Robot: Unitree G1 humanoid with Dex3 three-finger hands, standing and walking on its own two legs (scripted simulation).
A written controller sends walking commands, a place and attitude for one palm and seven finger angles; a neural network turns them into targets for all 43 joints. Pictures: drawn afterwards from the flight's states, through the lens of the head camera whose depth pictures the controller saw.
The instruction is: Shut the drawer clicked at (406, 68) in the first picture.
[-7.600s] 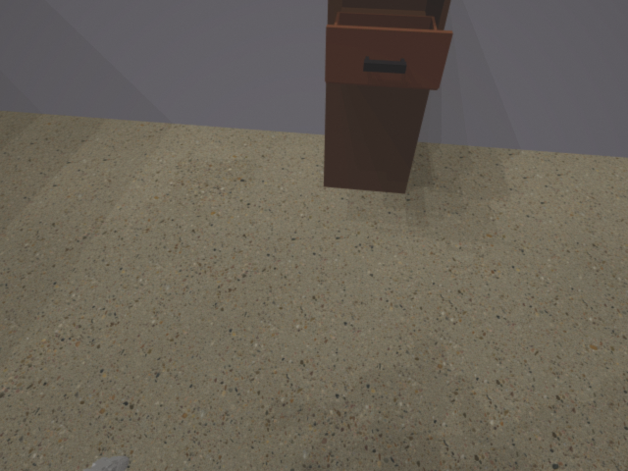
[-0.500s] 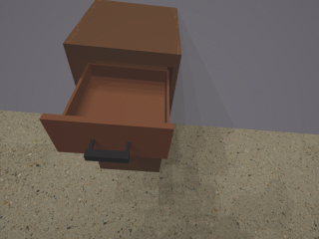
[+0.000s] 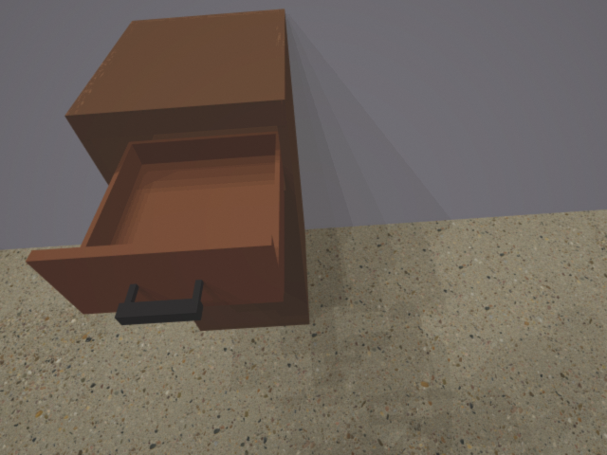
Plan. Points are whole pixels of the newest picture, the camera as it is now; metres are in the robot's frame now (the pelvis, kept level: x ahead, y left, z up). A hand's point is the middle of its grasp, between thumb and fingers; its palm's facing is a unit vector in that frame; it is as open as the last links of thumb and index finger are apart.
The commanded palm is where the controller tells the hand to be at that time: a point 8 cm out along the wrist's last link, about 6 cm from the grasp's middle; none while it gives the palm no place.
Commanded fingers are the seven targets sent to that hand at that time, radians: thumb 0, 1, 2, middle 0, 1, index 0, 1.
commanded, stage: come to a stop and stand still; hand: left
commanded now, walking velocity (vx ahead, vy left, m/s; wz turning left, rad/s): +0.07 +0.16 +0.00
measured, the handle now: (163, 299) +0.33 +0.24 -0.01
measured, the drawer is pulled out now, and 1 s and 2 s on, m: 0.29 0.29 0.29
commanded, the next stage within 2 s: look again from close up in 0.48 s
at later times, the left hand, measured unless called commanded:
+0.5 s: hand out of the picture -0.05 +0.20 -0.17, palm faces +0.06 -0.98 -0.18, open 7.3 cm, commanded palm none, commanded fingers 0.00 0.90 0.90 -0.20 -0.30 -0.20 -0.30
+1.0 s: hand out of the picture -0.04 +0.18 -0.17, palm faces +0.05 -0.98 -0.18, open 7.3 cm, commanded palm none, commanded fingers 0.00 0.90 0.90 -0.20 -0.30 -0.20 -0.30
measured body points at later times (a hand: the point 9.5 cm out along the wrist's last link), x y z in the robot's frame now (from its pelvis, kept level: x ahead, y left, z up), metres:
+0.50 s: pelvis -0.03 +0.02 +0.01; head -0.03 +0.03 +0.46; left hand -0.05 +0.25 -0.16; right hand -0.05 -0.19 -0.15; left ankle -0.07 +0.15 -0.74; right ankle -0.03 -0.09 -0.71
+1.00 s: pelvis -0.04 +0.01 +0.00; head -0.05 +0.01 +0.45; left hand -0.04 +0.23 -0.16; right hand -0.03 -0.20 -0.16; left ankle -0.04 +0.12 -0.74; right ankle -0.02 -0.09 -0.74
